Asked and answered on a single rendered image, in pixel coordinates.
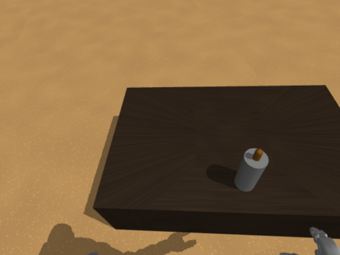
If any bottle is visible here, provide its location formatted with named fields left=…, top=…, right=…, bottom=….
left=234, top=148, right=269, bottom=192

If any right robot hand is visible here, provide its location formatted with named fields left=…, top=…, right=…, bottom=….
left=279, top=227, right=340, bottom=255

